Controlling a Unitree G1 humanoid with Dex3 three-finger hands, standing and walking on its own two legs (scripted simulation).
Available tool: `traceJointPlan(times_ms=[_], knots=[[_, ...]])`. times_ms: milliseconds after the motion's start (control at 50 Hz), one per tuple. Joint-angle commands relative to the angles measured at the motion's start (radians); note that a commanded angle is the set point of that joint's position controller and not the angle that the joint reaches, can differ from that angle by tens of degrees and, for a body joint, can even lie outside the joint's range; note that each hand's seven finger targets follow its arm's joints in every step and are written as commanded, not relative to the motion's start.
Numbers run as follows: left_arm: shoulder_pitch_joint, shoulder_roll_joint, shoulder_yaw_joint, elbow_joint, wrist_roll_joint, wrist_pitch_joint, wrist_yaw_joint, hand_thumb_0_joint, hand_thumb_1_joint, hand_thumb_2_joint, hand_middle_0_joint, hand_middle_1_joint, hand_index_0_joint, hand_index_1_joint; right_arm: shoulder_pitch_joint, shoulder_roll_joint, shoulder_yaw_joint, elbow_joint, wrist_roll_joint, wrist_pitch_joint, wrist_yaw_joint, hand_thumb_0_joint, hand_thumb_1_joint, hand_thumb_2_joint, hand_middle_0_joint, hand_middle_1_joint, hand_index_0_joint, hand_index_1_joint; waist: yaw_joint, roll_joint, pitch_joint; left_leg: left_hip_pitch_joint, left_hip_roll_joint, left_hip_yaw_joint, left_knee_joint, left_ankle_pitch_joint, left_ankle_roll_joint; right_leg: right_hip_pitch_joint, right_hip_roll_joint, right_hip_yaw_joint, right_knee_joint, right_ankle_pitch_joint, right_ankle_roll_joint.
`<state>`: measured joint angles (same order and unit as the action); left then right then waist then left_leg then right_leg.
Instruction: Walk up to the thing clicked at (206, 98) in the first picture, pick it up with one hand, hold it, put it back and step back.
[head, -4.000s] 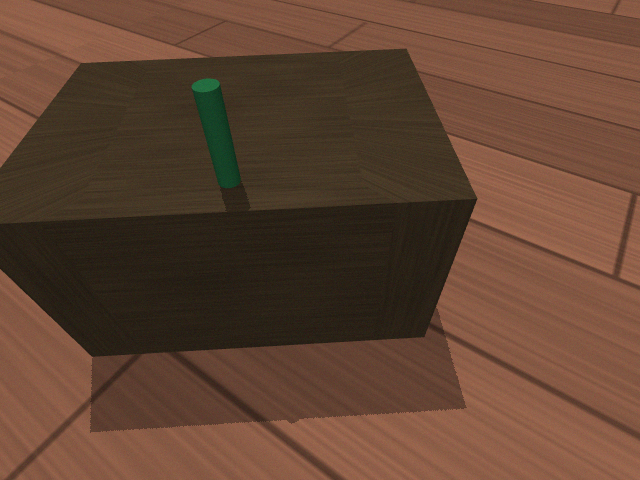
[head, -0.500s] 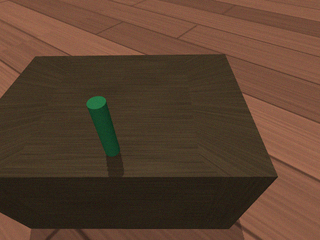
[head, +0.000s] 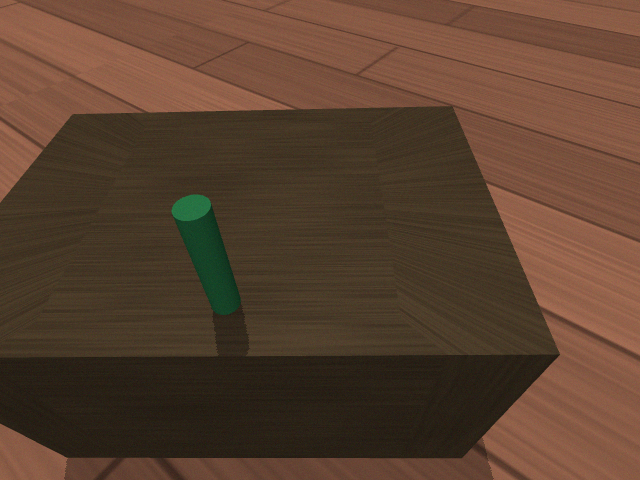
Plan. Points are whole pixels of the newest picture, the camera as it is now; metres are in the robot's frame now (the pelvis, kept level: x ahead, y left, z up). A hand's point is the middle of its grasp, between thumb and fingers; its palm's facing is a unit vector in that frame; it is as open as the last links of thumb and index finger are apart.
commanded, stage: stand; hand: left
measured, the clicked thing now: (211, 261) +0.46 +0.20 -0.01
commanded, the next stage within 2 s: rise first in 1.78 s
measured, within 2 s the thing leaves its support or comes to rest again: neither
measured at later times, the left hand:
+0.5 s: hand out of the picture +0.06 +0.25 -0.16, palm faces -0.04 -0.94 -0.34, open 7.4 cm
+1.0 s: hand out of the picture +0.06 +0.25 -0.16, palm faces -0.03 -0.94 -0.34, open 7.4 cm
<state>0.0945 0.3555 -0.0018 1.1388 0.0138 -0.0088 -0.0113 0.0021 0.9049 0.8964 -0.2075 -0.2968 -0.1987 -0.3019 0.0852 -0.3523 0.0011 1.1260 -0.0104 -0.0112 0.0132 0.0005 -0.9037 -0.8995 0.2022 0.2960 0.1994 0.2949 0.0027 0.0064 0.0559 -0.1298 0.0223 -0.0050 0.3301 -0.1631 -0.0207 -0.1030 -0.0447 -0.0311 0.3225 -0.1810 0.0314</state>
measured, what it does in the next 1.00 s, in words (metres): stands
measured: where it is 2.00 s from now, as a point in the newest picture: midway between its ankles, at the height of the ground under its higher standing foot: outside the picture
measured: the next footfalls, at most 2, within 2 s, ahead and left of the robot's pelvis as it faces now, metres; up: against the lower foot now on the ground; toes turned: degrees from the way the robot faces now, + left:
none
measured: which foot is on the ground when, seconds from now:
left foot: down 0.00-1.00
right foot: down 0.00-1.00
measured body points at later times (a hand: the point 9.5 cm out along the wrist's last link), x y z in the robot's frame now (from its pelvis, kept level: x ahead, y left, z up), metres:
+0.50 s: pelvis -0.01 +0.00 +0.00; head +0.00 +0.00 +0.45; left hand +0.06 +0.30 -0.13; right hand +0.07 -0.30 -0.13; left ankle +0.01 +0.13 -0.75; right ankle +0.00 -0.14 -0.75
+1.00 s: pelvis +0.00 +0.00 +0.00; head +0.01 +0.00 +0.45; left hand +0.06 +0.30 -0.13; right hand +0.08 -0.30 -0.13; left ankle +0.01 +0.13 -0.75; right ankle +0.00 -0.14 -0.75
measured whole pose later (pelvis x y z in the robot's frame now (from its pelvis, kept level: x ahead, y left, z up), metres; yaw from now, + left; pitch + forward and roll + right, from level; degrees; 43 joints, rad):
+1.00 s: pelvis +0.00 +0.00 +0.00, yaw +0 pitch -2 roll +0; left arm 0.13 0.36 0.00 1.13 0.01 -0.01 -0.01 0.00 0.90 0.90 -0.21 -0.30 -0.20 -0.30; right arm 0.11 -0.35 0.01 1.12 -0.01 -0.01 0.02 0.00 -0.90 -0.90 0.20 0.30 0.20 0.29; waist 0.00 0.00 0.06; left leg -0.14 0.03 -0.01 0.33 -0.16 -0.03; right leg -0.11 -0.04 -0.04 0.33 -0.19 0.03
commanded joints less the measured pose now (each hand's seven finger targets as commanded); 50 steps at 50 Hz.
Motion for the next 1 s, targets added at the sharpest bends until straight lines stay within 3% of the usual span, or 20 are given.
traceJointPlan(times_ms=[0,80,160,280,420,640,980], knots=[[-0.031,0.214,0.042,-0.056,-0.005,-0.022,0.015,0.0,0.9,0.9,-0.2,-0.3,-0.2,-0.3,-0.036,-0.211,-0.037,-0.052,0.005,-0.02,-0.016,0.0,-0.9,-0.9,0.2,0.3,0.2,0.3,-0.004,-0.012,-0.087,0.019,0.109,-0.08,-0.042,0.138,0.031,0.002,-0.097,0.078,-0.051,0.104,-0.039],[-0.029,0.214,0.042,-0.056,0.0,-0.021,0.016,0.0,0.9,0.9,-0.2,-0.3,-0.2,-0.3,-0.036,-0.214,-0.037,-0.053,0.003,-0.017,-0.015,0.0,-0.9,-0.9,0.2,0.3,0.2,0.3,-0.006,-0.004,-0.072,0.0,0.105,-0.082,-0.053,0.07,0.032,-0.001,-0.097,0.079,-0.062,0.067,-0.038],[-0.028,0.22,0.043,-0.061,-0.003,-0.024,0.016,0.0,0.9,0.9,-0.2,-0.3,-0.2,-0.3,-0.029,-0.214,-0.038,-0.054,0.003,-0.018,-0.015,0.0,-0.9,-0.9,0.2,0.3,0.2,0.3,-0.007,-0.005,-0.097,0.019,0.109,-0.08,-0.04,0.113,0.034,0.01,-0.1,0.084,-0.054,0.096,-0.041],[-0.012,0.215,0.042,-0.06,-0.003,-0.023,0.015,0.0,0.9,0.9,-0.2,-0.3,-0.2,-0.3,-0.026,-0.214,-0.037,-0.052,0.003,-0.017,-0.015,0.0,-0.9,-0.9,0.2,0.3,0.2,0.3,0.0,0.009,-0.085,0.003,0.109,-0.085,-0.048,0.102,0.033,0.012,-0.097,0.08,-0.053,0.083,-0.043],[-0.007,0.214,0.042,-0.059,-0.003,-0.018,0.012,0.0,0.9,0.9,-0.2,-0.3,-0.2,-0.3,-0.016,-0.215,-0.036,-0.045,0.002,-0.016,-0.014,0.0,-0.9,-0.9,0.2,0.3,0.2,0.3,0.0,0.012,-0.058,-0.023,0.101,-0.089,-0.067,0.021,0.029,-0.007,-0.092,0.081,-0.063,0.02,-0.043],[-0.008,0.214,0.043,-0.067,-0.002,-0.018,0.013,0.0,0.899,0.9,-0.2,-0.3,-0.2,-0.3,-0.001,-0.215,-0.034,-0.049,0.002,-0.02,-0.016,0.0,-0.9,-0.9,0.2,0.3,0.2,0.3,-0.002,0.003,-0.075,-0.017,0.109,-0.088,-0.058,0.091,0.035,0.011,-0.096,0.08,-0.047,0.074,-0.044],[0.011,0.213,0.042,-0.063,-0.002,-0.018,0.013,0.0,0.899,0.9,-0.2,-0.3,-0.2,-0.3,-0.011,-0.218,-0.034,-0.052,0.003,-0.018,-0.017,0.0,-0.9,-0.9,0.2,0.3,0.2,0.3,0.001,0.006,-0.076,0.006,0.106,-0.086,-0.047,0.085,0.035,-0.001,-0.096,0.081,-0.053,0.082,-0.044]])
